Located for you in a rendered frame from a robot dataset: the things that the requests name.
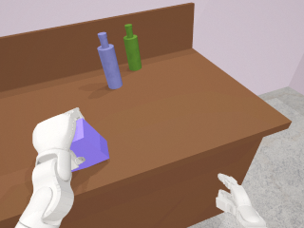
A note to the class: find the right robot forearm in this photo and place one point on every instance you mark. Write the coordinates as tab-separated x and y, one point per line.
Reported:
248	217

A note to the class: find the right robot hand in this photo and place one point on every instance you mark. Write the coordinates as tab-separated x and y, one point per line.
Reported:
229	202

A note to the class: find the sponge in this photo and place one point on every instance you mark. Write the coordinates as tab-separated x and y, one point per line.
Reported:
89	144

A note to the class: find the left robot hand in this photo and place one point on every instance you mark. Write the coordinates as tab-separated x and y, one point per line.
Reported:
58	133

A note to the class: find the left robot forearm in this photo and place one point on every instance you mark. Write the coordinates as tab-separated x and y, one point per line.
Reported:
52	196

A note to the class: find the table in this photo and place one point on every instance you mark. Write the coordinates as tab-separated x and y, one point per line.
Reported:
171	128

